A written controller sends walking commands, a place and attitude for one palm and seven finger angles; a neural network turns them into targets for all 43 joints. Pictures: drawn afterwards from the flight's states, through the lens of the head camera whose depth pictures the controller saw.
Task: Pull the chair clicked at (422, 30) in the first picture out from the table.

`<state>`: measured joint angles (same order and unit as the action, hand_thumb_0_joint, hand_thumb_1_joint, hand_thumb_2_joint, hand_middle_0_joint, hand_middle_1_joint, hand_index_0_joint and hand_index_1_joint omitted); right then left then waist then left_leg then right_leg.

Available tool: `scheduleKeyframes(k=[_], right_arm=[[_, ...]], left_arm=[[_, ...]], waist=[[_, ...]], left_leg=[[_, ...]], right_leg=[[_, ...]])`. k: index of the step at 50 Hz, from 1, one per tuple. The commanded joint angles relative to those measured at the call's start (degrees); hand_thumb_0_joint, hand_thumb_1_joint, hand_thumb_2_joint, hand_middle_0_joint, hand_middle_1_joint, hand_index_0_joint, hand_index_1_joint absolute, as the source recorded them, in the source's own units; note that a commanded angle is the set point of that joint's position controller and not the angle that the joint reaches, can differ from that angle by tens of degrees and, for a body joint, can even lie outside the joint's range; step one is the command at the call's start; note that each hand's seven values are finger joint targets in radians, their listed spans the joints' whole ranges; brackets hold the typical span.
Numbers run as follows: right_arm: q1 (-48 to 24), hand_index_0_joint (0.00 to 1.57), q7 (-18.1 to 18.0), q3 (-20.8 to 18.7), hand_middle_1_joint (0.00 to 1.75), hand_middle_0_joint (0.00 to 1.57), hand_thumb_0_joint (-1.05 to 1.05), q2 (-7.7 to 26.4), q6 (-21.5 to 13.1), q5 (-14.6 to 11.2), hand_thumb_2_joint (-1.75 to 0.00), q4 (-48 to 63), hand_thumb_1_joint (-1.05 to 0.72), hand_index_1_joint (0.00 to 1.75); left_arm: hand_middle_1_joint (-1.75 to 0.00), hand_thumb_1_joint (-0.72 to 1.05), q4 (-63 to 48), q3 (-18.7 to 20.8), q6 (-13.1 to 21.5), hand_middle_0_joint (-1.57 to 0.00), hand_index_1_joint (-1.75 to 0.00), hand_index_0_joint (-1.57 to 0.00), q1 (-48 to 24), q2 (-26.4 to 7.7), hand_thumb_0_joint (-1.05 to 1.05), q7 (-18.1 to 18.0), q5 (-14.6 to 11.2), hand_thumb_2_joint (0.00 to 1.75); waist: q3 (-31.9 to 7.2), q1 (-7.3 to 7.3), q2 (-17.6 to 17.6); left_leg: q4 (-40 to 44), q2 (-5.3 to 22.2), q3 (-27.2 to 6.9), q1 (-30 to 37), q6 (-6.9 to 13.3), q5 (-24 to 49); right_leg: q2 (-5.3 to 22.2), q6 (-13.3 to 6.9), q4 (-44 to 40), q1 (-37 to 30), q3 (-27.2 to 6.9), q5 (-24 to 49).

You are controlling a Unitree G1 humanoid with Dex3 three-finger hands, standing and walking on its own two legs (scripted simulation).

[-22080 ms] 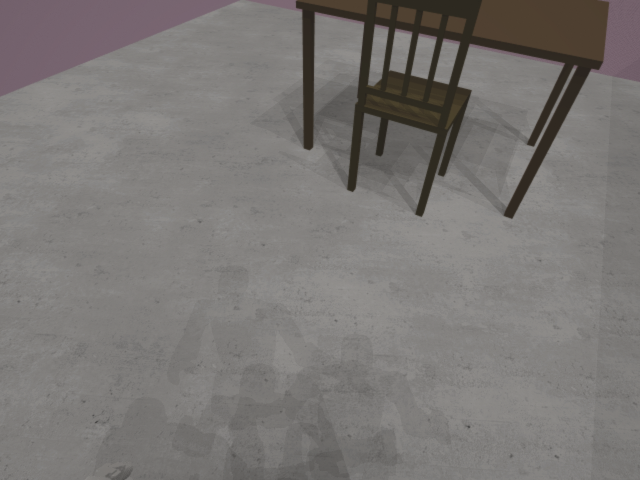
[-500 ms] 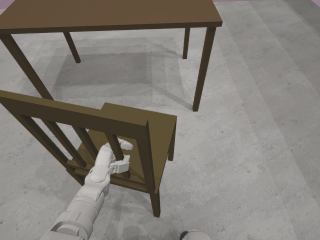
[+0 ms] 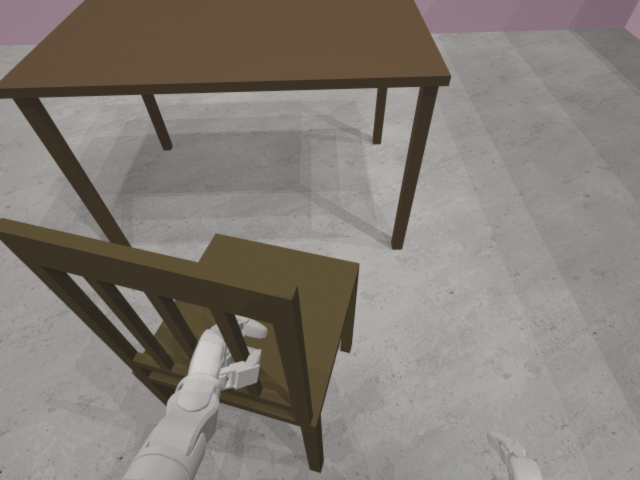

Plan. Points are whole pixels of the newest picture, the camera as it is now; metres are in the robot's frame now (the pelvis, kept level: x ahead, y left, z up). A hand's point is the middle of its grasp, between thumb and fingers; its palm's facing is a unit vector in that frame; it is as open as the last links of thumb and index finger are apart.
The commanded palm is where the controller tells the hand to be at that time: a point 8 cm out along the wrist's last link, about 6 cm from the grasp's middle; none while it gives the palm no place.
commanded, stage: stop walking, hand still on the chair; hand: left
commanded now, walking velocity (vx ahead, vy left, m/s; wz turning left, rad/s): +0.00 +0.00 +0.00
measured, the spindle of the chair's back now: (187, 341) +0.32 +0.22 -0.07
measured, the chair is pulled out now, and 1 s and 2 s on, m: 0.53 0.53 0.53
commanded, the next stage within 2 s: open the thumb and straighten the fingers in 0.16 s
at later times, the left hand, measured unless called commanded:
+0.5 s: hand (250, 363) +0.28 +0.11 -0.05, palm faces -0.10 -0.98 -0.18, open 7.7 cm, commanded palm +0.26 +0.17 -0.03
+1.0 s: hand (239, 362) +0.28 +0.13 -0.05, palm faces -0.06 -0.98 -0.20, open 17.0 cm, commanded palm +0.27 +0.18 -0.03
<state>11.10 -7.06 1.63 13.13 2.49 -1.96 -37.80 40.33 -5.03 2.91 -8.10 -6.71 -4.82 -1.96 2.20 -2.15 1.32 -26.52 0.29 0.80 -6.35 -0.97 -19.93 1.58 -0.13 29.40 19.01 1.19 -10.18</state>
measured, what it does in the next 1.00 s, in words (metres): stands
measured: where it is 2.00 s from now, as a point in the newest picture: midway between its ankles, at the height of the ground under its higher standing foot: outside the picture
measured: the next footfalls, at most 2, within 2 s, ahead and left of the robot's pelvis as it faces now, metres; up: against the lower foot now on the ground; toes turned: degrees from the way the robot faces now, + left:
none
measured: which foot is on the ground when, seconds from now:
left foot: down 0.00-1.00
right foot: down 0.00-1.00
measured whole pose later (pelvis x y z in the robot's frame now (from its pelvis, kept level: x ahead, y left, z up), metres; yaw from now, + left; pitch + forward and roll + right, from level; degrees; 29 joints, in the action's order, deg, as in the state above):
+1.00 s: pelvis +0.00 +0.00 -0.03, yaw +3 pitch +10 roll +1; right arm 13.6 -2.6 2.3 15.5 -3.2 -2.2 -31.7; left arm 16.6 -3.4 -12.4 -2.4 -9.6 0.1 -2.2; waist -6.0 -2.4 3.5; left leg -46.2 -0.8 -2.1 -27.8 -0.9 -28.2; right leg 3.6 -0.2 46.4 38.4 3.5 -17.7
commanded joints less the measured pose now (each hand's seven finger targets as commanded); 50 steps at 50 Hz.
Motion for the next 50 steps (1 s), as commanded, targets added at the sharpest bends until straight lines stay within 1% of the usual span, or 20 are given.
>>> scheduleKeyframes(k=[1, 10, 12, 13, 14, 15, 16, 17, 18, 20, 24, 25, 26, 29, 32, 38, 39, 43, 46, 50], right_arm=[[-1.77, 0.20, -0.71, -2.05, 0.30, 0.20, 0.00, 5.91, -1.80, 0.30, -0.90, 6.53, -0.90, 0.30], [-2.13, 0.20, -0.51, -1.88, 0.30, 0.20, 0.00, 5.64, -1.40, 0.49, -0.90, 7.18, -0.90, 0.30], [-2.00, 0.20, -0.57, -1.94, 0.30, 0.20, 0.00, 5.99, -1.44, 0.44, -0.90, 6.89, -0.90, 0.30], [-1.99, 0.20, -0.51, -2.26, 0.30, 0.20, 0.00, 6.09, -1.46, 0.51, -0.90, 7.30, -0.90, 0.30], [-1.43, 0.20, 2.16, -2.58, 0.30, 0.20, 0.00, 7.71, -2.01, -1.28, -0.90, 7.19, -0.90, 0.30], [-1.88, 0.20, 3.19, -2.73, 0.30, 0.20, 0.00, 7.92, -2.74, -1.25, -0.90, 8.26, -0.90, 0.30], [-2.34, 0.20, 3.51, -2.93, 0.30, 0.20, 0.00, 8.02, -3.01, -1.16, -0.90, 8.41, -0.90, 0.30], [-2.00, 0.20, 4.01, -3.33, 0.30, 0.20, 0.00, 7.91, -3.78, -1.12, -0.90, 8.77, -0.90, 0.30], [-1.99, 0.20, 4.64, -3.49, 0.30, 0.20, 0.00, 7.74, -4.56, -0.74, -0.90, 9.21, -0.90, 0.30], [-1.26, 0.20, 5.74, -3.14, 0.30, 0.20, 0.00, 7.31, -5.50, -0.56, -0.90, 9.55, -0.90, 0.30], [-0.78, 0.20, 6.49, -3.33, 0.30, 0.20, 0.00, 8.11, -6.19, -0.50, -0.90, 10.41, -0.90, 0.30], [-0.83, 0.20, 6.17, -3.50, 0.30, 0.20, 0.00, 8.79, -6.13, -0.56, -0.90, 10.60, -0.90, 0.30], [-1.39, 0.20, 5.93, -3.30, 0.30, 0.20, 0.00, 8.75, -5.99, -0.38, -0.90, 11.06, -0.90, 0.30], [-1.62, 0.20, 5.46, -2.88, 0.30, 0.20, 0.00, 8.63, -6.21, -0.46, -0.90, 12.04, -0.90, 0.30], [-1.31, 0.20, 5.03, -2.94, 0.30, 0.20, 0.00, 8.76, -7.02, -0.43, -0.90, 12.79, -0.90, 0.30], [-0.56, 0.20, 4.37, -2.63, 0.30, 0.20, 0.00, 8.97, -8.08, -0.20, -0.90, 13.31, -0.90, 0.30], [-0.35, 0.20, 4.22, -2.70, 0.30, 0.20, 0.00, 9.15, -8.07, -0.08, -0.90, 13.47, -0.90, 0.30], [-0.54, 0.20, 3.83, -2.16, 0.30, 0.20, 0.00, 8.54, -7.86, -0.12, -0.90, 13.94, -0.90, 0.30], [-0.61, 0.20, 3.62, -2.20, 0.30, 0.20, 0.00, 8.58, -8.52, -0.10, -0.90, 14.51, -0.90, 0.30], [-0.04, 0.20, 3.44, -2.09, 0.30, 0.20, 0.00, 8.95, -9.44, -0.27, -0.90, 14.31, -0.90, 0.30]], left_arm=[[-1.45, 0.90, -14.42, 1.83, 4.42, -0.50, -1.45, -0.50, -13.03, -6.99, 0.00, -0.94, 0.60, 0.90], [-1.45, 0.90, -14.76, 2.05, 4.49, -0.50, -1.45, -0.50, -12.30, -6.57, 0.00, -1.12, 0.81, 0.90], [-1.45, 0.90, -14.63, 2.07, 4.55, -0.50, -1.45, -0.50, -11.82, -6.80, 0.00, -1.18, 0.76, 0.90], [-1.45, 0.90, -17.10, 4.88, 4.89, -0.50, -1.45, -0.50, -9.97, -9.59, 0.00, -1.50, 0.95, 0.90], [-1.45, 0.78, -10.80, -0.66, 1.61, -0.50, -1.45, -0.50, -4.30, -2.87, 0.00, 0.44, 0.68, 0.84], [-1.45, 0.66, -17.93, 1.35, 1.81, -0.50, -1.45, -0.50, -9.60, -5.16, 0.00, 1.21, -0.11, 0.78], [-1.45, 0.54, -18.65, 0.39, 1.41, -0.50, -1.45, -0.50, -9.40, -4.90, 0.00, 1.85, 0.25, 0.73], [-1.45, 0.42, -22.65, 2.98, 1.77, -0.50, -1.45, -0.50, -11.17, -7.62, 0.00, 1.48, -0.17, 0.67], [-1.45, 0.30, -23.64, 3.11, 1.24, -0.50, -1.45, -0.50, -6.86, -7.38, 0.00, 1.54, 0.13, 0.61], [-1.45, 0.05, -25.98, 0.06, -0.23, -0.50, -1.45, -0.50, -6.38, -4.43, 0.00, 1.60, 0.67, 0.49], [-1.38, -0.43, -26.30, -0.74, -4.35, -0.47, -1.38, -0.47, -6.07, -3.70, 0.00, 1.12, 1.57, 0.26], [-1.30, -0.55, -28.88, 5.36, -4.81, -0.45, -1.30, -0.45, -8.36, -10.37, 0.00, 0.64, 1.53, 0.20], [-1.23, -0.55, -28.85, 4.33, -5.86, -0.43, -1.23, -0.43, -7.06, -9.12, 0.00, 0.77, 1.36, 0.20], [-1.01, -0.55, -28.25, 2.95, -8.10, -0.35, -1.01, -0.35, -6.97, -6.35, 0.00, 1.41, 0.53, 0.20], [-0.80, -0.55, -31.16, 0.03, -9.12, -0.27, -0.80, -0.27, -8.86, -3.40, 0.00, 2.64, -0.29, 0.20], [-0.36, -0.55, -33.04, 2.26, -10.14, -0.13, -0.36, -0.13, -8.34, -6.20, 0.00, 2.83, 0.19, 0.20], [-0.29, -0.55, -33.18, 6.68, -10.26, -0.10, -0.29, -0.10, -6.47, -10.59, 0.00, 2.68, 0.55, 0.20], [0.00, -0.55, -34.06, 6.02, -11.38, 0.00, 0.00, 0.00, -7.93, -10.05, 0.00, 3.10, 0.85, 0.20], [0.00, -0.55, -36.28, 3.94, -11.79, 0.00, 0.00, 0.00, -7.75, -8.17, 0.00, 3.94, 0.57, 0.20], [0.00, -0.55, -36.45, 4.01, -12.39, 0.00, 0.00, 0.00, -6.29, -8.27, 0.00, 5.27, -0.73, 0.20]], waist=[[-15.48, 0.80, 0.08], [-15.38, 1.11, -1.04], [-15.12, 1.13, 0.28], [-15.71, 1.60, -0.28], [-13.90, -1.90, -6.04], [-15.57, -1.03, -9.11], [-15.49, -1.32, -7.64], [-17.26, -1.07, -5.21], [-19.00, 0.08, -1.02], [-19.70, -0.55, 2.24], [-18.87, -1.35, -1.08], [-21.14, -0.54, -1.40], [-20.74, -0.16, -0.46], [-19.41, -0.79, -4.15], [-21.17, -1.43, -2.74], [-20.98, -1.34, -4.18], [-21.74, -0.15, -4.53], [-20.82, -0.82, -4.09], [-22.39, -1.13, -1.44], [-22.72, -1.77, -4.51]], left_leg=[[3.36, 4.71, -1.96, -2.41, 0.55, 19.31], [3.64, 4.94, -2.60, -2.98, 0.79, 19.36], [4.09, 5.10, -2.86, -3.10, 0.76, 20.05], [3.83, 5.09, -3.11, -2.79, 0.82, 20.92], [1.11, 1.59, -0.98, -12.07, 0.63, 18.40], [-0.55, 1.08, -0.92, -15.01, 1.15, 16.43], [-0.84, 1.07, -0.78, -15.77, 1.26, 15.01], [-1.87, 0.17, -0.71, -16.27, 1.33, 12.97], [-2.87, -0.35, -0.50, -16.78, 1.09, 12.66], [-4.54, -0.48, -0.57, -17.03, 0.71, 14.03], [-6.92, -0.46, -1.32, -21.55, 0.83, 10.48], [-7.18, -0.73, -1.21, -21.93, 0.95, 9.98], [-7.16, -0.88, -1.09, -22.62, 0.93, 9.38], [-8.13, -0.97, -1.26, -25.01, 1.04, 7.29], [-9.49, -1.01, -1.41, -24.07, 1.06, 8.12], [-11.31, -1.47, -1.69, -26.05, 1.24, 7.86], [-11.29, -1.60, -1.50, -26.65, 1.25, 7.76], [-11.99, -1.92, -0.93, -27.90, 1.57, 6.44], [-12.51, -1.92, -1.13, -26.69, 1.53, 7.88], [-13.34, -1.94, -1.25, -27.67, 1.74, 7.44]], right_leg=[[5.86, -2.41, -1.85, -14.39, -5.30, 20.37], [5.63, -2.41, -1.41, -14.55, -4.67, 18.36], [5.52, -2.41, -1.03, -14.40, -4.45, 18.24], [5.39, -2.44, -0.84, -14.98, -4.78, 19.34], [2.81, -1.56, 1.15, -9.40, 0.52, 15.65], [2.36, -1.65, 1.93, -9.12, 0.35, 14.58], [2.47, -1.86, 2.64, -8.77, 0.24, 13.21], [2.12, -1.60, 3.02, -8.31, -0.30, 11.18], [2.00, -1.80, 4.07, -7.86, -0.37, 9.99], [1.71, -2.02, 5.20, -5.25, 0.24, 10.01], [1.14, -1.65, 7.77, -0.89, 1.13, 5.83], [1.17, -1.50, 8.15, -2.43, 0.61, 5.83], [1.15, -1.56, 8.56, -2.60, 0.72, 5.34], [1.11, -1.09, 9.17, -1.17, 1.19, 3.05], [1.09, -0.97, 10.14, 0.25, 1.54, 3.19], [1.11, -0.76, 11.48, 0.83, 1.56, 3.33], [1.18, -0.72, 11.70, -0.47, 1.33, 3.39], [1.34, -0.37, 11.43, -0.74, 0.75, 2.69], [1.31, -0.65, 11.74, -0.72, 0.88, 4.13], [1.27, -0.14, 11.67, -1.12, 0.99, 4.44]])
